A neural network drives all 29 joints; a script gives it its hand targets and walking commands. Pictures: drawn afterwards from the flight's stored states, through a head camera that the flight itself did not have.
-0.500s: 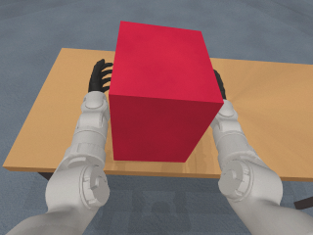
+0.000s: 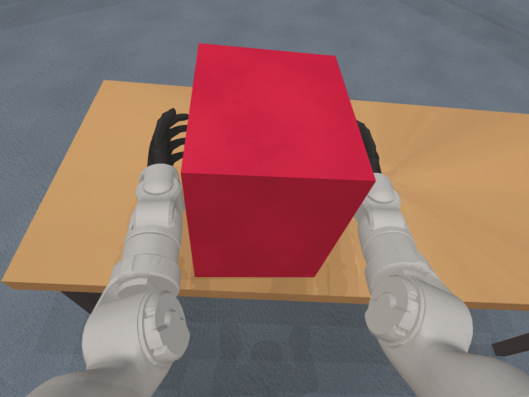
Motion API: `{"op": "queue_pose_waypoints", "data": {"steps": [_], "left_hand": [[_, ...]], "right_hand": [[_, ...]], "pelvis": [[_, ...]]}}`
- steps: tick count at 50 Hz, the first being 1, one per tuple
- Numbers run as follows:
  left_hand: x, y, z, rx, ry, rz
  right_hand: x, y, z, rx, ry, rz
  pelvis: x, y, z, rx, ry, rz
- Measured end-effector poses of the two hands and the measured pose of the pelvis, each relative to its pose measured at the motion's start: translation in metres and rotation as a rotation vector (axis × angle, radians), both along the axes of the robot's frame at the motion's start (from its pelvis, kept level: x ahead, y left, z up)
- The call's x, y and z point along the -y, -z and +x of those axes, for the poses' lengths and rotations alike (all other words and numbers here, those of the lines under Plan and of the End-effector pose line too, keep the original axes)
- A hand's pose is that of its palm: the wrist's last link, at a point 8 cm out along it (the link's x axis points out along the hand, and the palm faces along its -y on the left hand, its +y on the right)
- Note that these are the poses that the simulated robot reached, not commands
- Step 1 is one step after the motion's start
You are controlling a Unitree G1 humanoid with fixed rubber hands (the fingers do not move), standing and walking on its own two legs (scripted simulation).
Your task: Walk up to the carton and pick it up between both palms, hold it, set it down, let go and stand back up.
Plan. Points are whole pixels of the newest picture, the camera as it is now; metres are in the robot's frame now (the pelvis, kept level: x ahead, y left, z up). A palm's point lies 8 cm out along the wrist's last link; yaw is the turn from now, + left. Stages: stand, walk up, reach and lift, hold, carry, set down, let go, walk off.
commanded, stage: set down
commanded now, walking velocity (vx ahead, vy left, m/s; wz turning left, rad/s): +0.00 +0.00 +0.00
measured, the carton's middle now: (262, 171) +0.47 +0.06 +0.05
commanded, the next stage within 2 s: none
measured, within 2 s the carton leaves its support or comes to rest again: neither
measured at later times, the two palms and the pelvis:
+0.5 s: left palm (160, 170) +0.41 +0.21 +0.08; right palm (361, 171) +0.46 -0.10 +0.09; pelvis +0.00 +0.00 +0.00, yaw +0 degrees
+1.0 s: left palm (161, 171) +0.42 +0.21 +0.07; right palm (361, 173) +0.46 -0.10 +0.08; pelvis +0.00 +0.00 +0.00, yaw -1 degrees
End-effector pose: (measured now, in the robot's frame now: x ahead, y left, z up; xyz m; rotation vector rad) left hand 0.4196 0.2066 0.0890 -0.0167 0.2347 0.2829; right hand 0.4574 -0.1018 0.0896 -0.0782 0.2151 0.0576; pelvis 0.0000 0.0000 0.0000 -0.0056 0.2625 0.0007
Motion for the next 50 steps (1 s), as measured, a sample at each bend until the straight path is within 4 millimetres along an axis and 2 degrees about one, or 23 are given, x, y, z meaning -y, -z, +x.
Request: {"op": "queue_pose_waypoints", "data": {"steps": [33,50], "left_hand": [[-0.004,0.012,-0.007,-0.006,-0.001,0.004],[-0.005,0.017,-0.003,-0.05,-0.009,0.015]], "right_hand": [[-0.004,0.002,-0.003,0.014,-0.011,-0.006],[-0.003,0.006,-0.002,-0.025,-0.006,0.015]], "pelvis": [[0.001,-0.001,0.004,0.032,-0.004,0.003],[0.0,0.0,0.001,0.013,0.009,0.001]]}}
